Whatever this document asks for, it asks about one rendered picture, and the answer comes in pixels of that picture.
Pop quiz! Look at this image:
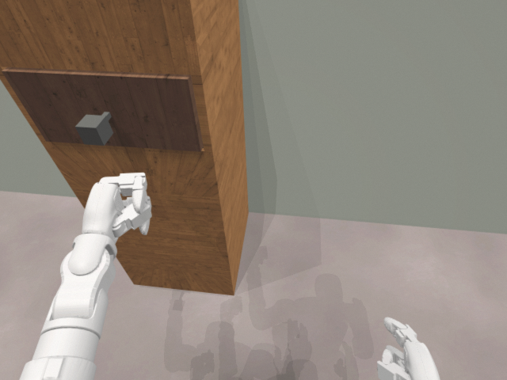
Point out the right robot hand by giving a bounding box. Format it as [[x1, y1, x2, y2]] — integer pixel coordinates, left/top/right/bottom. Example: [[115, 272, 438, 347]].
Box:
[[377, 317, 440, 380]]

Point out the left robot hand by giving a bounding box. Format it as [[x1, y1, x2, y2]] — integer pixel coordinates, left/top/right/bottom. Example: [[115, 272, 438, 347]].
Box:
[[82, 173, 152, 244]]

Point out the left robot forearm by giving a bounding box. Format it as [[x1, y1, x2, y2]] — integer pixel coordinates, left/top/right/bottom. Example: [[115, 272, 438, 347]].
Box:
[[19, 233, 117, 380]]

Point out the drawer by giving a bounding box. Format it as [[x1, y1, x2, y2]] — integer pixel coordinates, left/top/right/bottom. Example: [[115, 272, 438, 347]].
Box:
[[2, 67, 204, 152]]

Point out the handle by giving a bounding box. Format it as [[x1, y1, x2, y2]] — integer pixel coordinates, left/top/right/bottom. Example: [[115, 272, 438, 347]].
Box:
[[75, 112, 113, 146]]

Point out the cabinet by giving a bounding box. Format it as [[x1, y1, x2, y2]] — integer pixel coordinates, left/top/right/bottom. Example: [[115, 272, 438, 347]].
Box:
[[0, 0, 249, 295]]

